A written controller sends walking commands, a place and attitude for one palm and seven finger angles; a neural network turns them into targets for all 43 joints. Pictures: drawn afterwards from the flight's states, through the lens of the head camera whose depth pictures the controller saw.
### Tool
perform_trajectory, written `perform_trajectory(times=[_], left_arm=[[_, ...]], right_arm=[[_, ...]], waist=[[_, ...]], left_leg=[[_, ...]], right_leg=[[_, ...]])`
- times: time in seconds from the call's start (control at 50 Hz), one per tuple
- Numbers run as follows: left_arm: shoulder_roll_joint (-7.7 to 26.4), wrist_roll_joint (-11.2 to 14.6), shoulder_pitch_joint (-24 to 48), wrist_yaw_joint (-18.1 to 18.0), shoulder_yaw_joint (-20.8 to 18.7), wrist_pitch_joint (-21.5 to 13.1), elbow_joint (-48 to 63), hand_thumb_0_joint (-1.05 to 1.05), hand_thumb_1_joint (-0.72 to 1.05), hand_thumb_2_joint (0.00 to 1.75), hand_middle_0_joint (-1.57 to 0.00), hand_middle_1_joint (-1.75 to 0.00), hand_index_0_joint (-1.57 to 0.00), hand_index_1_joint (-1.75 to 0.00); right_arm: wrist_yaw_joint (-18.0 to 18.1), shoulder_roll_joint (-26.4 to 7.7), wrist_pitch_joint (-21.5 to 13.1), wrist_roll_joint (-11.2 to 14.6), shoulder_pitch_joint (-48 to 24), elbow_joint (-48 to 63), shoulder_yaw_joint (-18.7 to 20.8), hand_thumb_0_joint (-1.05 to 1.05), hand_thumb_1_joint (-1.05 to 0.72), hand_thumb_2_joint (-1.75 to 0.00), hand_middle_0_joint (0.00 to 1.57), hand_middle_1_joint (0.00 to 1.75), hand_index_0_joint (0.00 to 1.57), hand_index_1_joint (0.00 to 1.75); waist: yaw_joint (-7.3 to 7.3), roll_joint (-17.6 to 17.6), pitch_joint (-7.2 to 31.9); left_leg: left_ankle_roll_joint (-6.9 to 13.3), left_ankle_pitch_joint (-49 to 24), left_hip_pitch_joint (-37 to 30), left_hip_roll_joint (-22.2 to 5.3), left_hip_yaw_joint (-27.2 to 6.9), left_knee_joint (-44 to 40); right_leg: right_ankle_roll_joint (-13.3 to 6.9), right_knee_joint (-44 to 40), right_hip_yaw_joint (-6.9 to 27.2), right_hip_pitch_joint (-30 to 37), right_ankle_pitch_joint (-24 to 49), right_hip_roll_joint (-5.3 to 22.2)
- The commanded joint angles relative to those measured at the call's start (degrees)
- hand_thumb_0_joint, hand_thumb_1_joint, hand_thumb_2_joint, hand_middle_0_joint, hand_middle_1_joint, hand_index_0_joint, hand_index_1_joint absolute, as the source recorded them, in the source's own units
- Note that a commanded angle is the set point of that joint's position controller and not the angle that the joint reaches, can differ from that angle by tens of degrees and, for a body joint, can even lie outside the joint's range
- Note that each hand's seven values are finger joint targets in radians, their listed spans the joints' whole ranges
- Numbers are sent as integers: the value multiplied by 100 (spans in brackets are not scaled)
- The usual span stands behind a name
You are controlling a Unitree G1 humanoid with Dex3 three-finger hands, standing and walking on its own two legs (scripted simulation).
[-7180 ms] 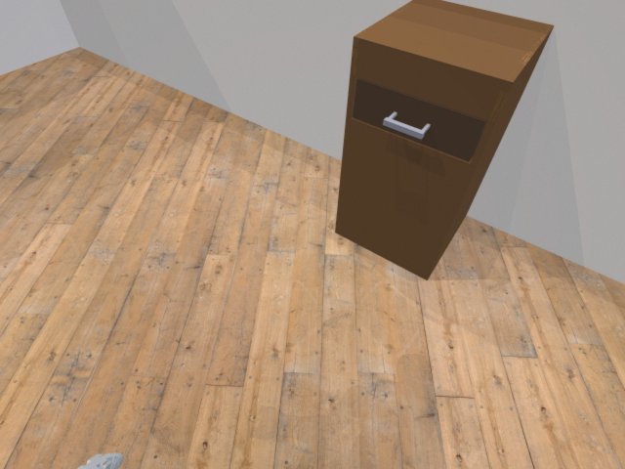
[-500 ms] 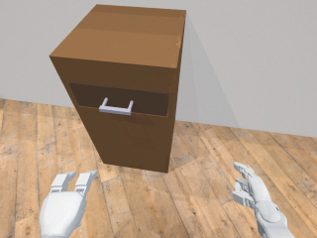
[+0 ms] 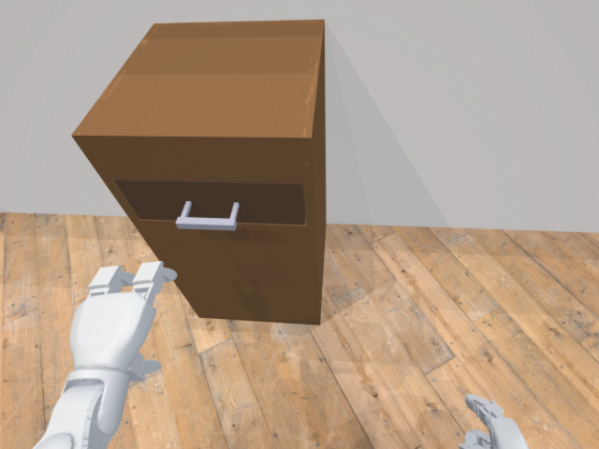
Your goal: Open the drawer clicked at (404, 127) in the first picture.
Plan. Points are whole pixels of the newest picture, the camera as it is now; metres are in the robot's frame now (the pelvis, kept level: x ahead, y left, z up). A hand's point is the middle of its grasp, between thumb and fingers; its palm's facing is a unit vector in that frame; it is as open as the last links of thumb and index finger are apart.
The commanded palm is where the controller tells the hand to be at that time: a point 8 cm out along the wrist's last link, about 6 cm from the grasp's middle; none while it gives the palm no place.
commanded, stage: raise the hand with hooked fingers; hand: left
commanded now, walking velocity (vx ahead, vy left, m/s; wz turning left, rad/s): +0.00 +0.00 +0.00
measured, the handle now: (208, 215) +0.54 +0.26 -0.11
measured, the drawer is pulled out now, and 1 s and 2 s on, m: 0.00 0.00 0.00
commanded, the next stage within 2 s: move the hooked fingers above the handle in 0.86 s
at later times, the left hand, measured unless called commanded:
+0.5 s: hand (116, 270) +0.30 +0.26 +0.09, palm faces +0.03 -0.06 -1.00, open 13.8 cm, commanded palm +0.27 +0.26 +0.15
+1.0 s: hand (117, 269) +0.30 +0.26 +0.09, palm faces +0.05 -0.08 -1.00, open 13.8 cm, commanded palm +0.28 +0.27 +0.14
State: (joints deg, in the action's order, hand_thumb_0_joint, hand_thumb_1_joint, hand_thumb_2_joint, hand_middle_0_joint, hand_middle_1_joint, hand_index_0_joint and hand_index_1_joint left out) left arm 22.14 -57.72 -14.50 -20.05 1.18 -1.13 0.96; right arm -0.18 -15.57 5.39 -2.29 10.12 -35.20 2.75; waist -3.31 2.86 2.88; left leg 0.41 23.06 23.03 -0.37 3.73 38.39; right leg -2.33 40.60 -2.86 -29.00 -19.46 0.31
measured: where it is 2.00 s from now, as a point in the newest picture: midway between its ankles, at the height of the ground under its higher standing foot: outside the picture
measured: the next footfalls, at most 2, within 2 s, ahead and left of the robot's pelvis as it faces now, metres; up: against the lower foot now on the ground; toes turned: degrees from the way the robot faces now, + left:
none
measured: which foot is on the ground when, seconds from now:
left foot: down 0.00-1.00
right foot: down 0.00-1.00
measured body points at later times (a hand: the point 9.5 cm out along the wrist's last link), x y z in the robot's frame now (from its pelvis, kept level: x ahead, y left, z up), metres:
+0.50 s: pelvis -0.01 +0.02 +0.02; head +0.01 -0.01 +0.47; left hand +0.29 +0.26 +0.15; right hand +0.21 -0.18 -0.09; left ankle -0.04 +0.12 -0.72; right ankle +0.01 -0.09 -0.72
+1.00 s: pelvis -0.01 +0.02 +0.02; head +0.02 -0.01 +0.47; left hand +0.29 +0.26 +0.15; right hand +0.18 -0.21 -0.10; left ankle -0.04 +0.12 -0.72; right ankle +0.01 -0.09 -0.72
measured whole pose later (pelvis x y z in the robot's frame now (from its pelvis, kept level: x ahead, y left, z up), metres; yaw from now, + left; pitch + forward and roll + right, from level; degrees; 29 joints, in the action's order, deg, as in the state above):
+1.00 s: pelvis -0.01 +0.02 +0.02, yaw +1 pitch +4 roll +0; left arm 26.3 -54.6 4.6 -7.4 3.3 -0.7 -5.7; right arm 0.0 -14.6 6.4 0.7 9.0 -35.8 1.2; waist -4.5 4.0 0.9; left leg 2.0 17.2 13.7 1.3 3.4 27.3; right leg -0.6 28.6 -3.0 -18.9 -13.3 1.4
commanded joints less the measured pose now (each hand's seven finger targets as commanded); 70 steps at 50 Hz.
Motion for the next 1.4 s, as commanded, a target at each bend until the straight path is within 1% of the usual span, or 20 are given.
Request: perform_trajectory(times=[0.0,0.06,0.12,0.22,0.3,0.34,0.4,0.44,0.52,0.68,0.78,0.92,0.96,0.98,1.04,1.12,1.18,1.22,1.3,1.38], left_arm=[[1000,39,1242,-75,-522,99,1134,0,-34,37,-29,-110,-29,-110],[1061,31,1458,138,-459,216,1049,0,-41,34,-29,-114,-29,-114],[1115,26,1795,341,-440,334,923,0,-48,31,-30,-118,-30,-118],[1172,39,2562,686,-317,470,636,0,-50,30,-30,-120,-30,-120],[1356,87,3131,979,-363,437,547,0,-50,30,-30,-120,-30,-120],[1350,107,3409,1101,-279,350,562,0,-50,30,-30,-120,-30,-120],[1420,195,3691,1275,-305,267,369,0,-50,30,-30,-120,-30,-120],[1516,247,3847,1367,-356,189,292,0,-50,30,-30,-120,-30,-120],[1399,353,3305,1523,-372,46,177,0,-50,30,-30,-120,-30,-120],[1606,350,3371,1214,-676,-304,625,0,-50,30,-30,-120,-30,-120],[1622,301,3443,944,-673,-243,649,0,-50,30,-30,-120,-30,-120],[1463,345,3300,1046,-461,4,436,0,-50,30,-30,-120,-30,-120],[1465,328,3329,1103,-427,24,372,0,-50,30,-30,-120,-30,-120],[1477,309,3290,1131,-456,39,163,0,-50,30,-30,-120,-30,-120],[1347,277,3700,1187,-280,-32,-187,0,-50,30,-30,-120,-30,-120],[1637,120,4434,1063,-462,-289,-464,0,-50,30,-30,-120,-30,-120],[1559,68,4763,924,-400,-450,-781,0,-50,30,-30,-120,-30,-120],[1518,55,4998,834,-349,-488,-1152,0,-50,30,-30,-120,-30,-120],[1856,-51,5350,676,-647,-539,-1730,0,-50,30,-30,-120,-30,-120],[1537,-20,5365,646,-375,-555,-2192,0,-50,30,-30,-120,-30,-120]], right_arm=[[64,-416,-369,57,-901,1046,130,0,-90,-90,20,30,20,30],[81,-409,-339,106,-923,998,108,0,-90,-90,20,30,20,30],[94,-396,-291,147,-981,1016,54,0,-90,-90,20,30,20,30],[114,-377,-219,208,-992,998,-41,0,-90,-90,20,30,20,30],[150,-392,-190,208,-966,999,-79,0,-90,-90,20,30,20,30],[151,-372,-195,212,-955,963,-98,0,-90,-90,20,30,20,30],[164,-385,-187,232,-901,939,-116,0,-90,-90,20,30,20,30],[175,-402,-188,239,-843,909,-113,0,-90,-90,20,30,20,30],[104,-432,-173,237,-749,927,-78,0,-90,-90,20,30,20,30],[58,-486,-196,229,-643,900,37,0,-90,-90,20,30,20,30],[58,-493,-218,252,-625,841,81,0,-90,-90,20,30,20,30],[53,-513,-191,290,-672,816,52,0,-90,-90,20,30,20,30],[69,-528,-172,273,-665,819,47,0,-90,-90,20,30,20,30],[82,-522,-156,279,-638,799,44,0,-90,-90,20,30,20,30],[113,-521,-133,295,-599,783,23,0,-90,-90,20,30,20,30],[170,-514,-179,256,-444,716,55,0,-90,-90,20,30,20,30],[188,-488,-194,255,-336,657,98,0,-90,-90,20,30,20,30],[201,-488,-207,264,-250,649,109,0,-90,-90,20,30,20,30],[227,-551,-190,247,-22,562,182,0,-90,-90,20,30,20,30],[206,-563,-144,263,151,547,244,0,-90,-90,20,30,20,30]], waist=[[-79,-253,1509],[-135,-106,1414],[-172,-158,1220],[-127,-171,940],[-127,-224,1079],[-99,-11,1088],[-60,-93,1039],[-79,-174,1073],[-154,-185,1110],[-191,-108,1328],[-168,124,1464],[-123,-134,1221],[-119,-166,1288],[-104,-328,1212],[-20,-404,978],[10,-266,1349],[71,-95,1448],[141,-232,1380],[122,-221,1782],[227,-266,1858]], left_leg=[[164,-2015,-232,251,-263,-528],[141,-2206,-464,216,-254,-705],[129,-2246,-544,204,-254,-883],[105,-2089,-704,191,-242,-1162],[117,-2143,-844,212,-236,-1274],[105,-2276,-978,211,-258,-1299],[91,-2235,-1000,193,-297,-1374],[96,-2298,-1020,194,-313,-1410],[73,-2733,-1005,172,-310,-1400],[41,-2826,-1041,149,-357,-1394],[7,-2907,-1146,149,-354,-1368],[12,-2740,-1024,128,-349,-1449],[38,-2826,-1065,143,-314,-1409],[50,-2739,-971,151,-298,-1399],[82,-2302,-799,181,-257,-1395],[113,-2127,-761,236,-239,-1225],[105,-2180,-688,252,-225,-1087],[137,-1972,-496,271,-224,-1008],[147,-2109,-231,303,-215,-830],[172,-2262,-74,295,-164,-653]], right_leg=[[-21,-629,519,1592,1947,11],[-36,-711,410,1665,1969,-10],[-43,-822,353,1751,1895,-31],[-45,-1074,274,1819,1662,-62],[-35,-1214,277,2077,1742,-66],[-52,-1245,244,2074,1826,-67],[-48,-1332,182,2073,1730,-85],[-46,-1363,168,2134,1770,-79],[-53,-1345,152,2241,2109,-72],[-62,-1315,172,2144,2032,-71],[-73,-1291,169,2079,2029,-65],[-58,-1331,131,2048,1884,-72],[-49,-1329,151,2081,2030,-72],[-44,-1329,138,2053,2005,-83],[-39,-1361,148,1835,1721,-88],[-36,-1263,214,1767,1623,-73],[-44,-1151,219,1602,1724,-75],[-21,-1118,228,1497,1590,-67],[-31,-922,267,1599,1829,-81],[-16,-792,260,1475,2155,-79]])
